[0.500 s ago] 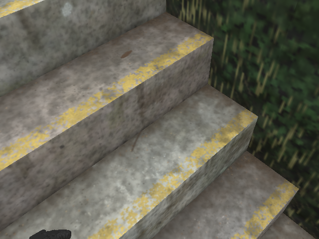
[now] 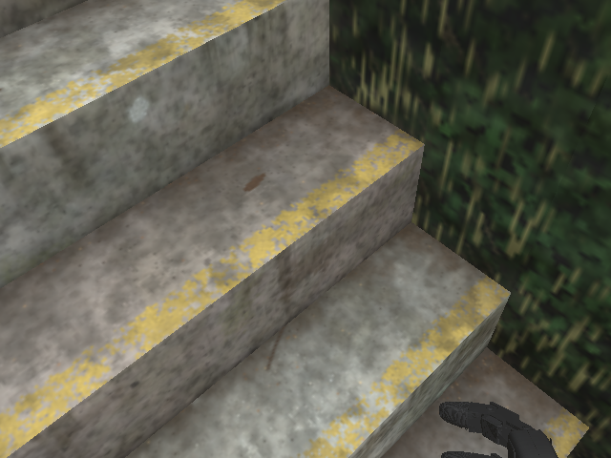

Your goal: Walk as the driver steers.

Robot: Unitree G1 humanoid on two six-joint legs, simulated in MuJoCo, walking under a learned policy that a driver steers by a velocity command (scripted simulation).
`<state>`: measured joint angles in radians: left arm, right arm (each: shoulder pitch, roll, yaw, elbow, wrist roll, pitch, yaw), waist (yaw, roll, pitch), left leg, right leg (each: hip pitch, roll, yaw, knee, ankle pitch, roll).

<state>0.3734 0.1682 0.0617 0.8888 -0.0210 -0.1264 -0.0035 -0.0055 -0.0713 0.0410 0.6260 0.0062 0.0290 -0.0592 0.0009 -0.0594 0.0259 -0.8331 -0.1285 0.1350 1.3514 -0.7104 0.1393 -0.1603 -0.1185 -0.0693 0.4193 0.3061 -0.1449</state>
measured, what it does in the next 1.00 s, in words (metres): climbs, turning left: right foot, then left foot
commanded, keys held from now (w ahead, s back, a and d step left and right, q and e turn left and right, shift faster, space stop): w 0.24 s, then w+q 0.06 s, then q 0.70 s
